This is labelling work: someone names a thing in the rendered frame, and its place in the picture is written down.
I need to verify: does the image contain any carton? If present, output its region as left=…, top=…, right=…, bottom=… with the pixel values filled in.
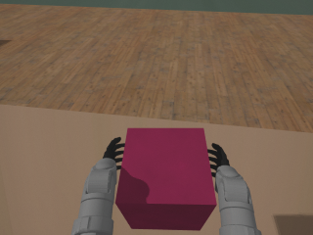
left=115, top=127, right=217, bottom=231

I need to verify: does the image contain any robot right forearm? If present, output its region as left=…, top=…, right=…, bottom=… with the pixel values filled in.
left=214, top=164, right=262, bottom=235

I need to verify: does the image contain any robot left forearm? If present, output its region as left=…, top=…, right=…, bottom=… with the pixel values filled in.
left=70, top=158, right=117, bottom=235

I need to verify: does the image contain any robot left hand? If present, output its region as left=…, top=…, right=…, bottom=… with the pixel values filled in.
left=103, top=137, right=125, bottom=170

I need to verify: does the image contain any robot right hand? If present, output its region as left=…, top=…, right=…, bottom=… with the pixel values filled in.
left=207, top=143, right=230, bottom=177

